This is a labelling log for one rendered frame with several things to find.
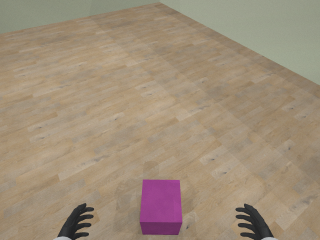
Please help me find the robot right hand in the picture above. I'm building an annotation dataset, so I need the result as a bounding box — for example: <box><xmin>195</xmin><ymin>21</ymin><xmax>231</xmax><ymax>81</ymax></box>
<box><xmin>235</xmin><ymin>203</ymin><xmax>274</xmax><ymax>240</ymax></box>

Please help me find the carton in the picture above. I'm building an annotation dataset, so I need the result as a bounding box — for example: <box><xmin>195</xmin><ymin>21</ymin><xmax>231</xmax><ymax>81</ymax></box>
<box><xmin>140</xmin><ymin>179</ymin><xmax>183</xmax><ymax>235</ymax></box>

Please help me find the robot left hand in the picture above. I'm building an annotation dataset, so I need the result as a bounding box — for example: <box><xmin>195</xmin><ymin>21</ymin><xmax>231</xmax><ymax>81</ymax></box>
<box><xmin>57</xmin><ymin>203</ymin><xmax>94</xmax><ymax>240</ymax></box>

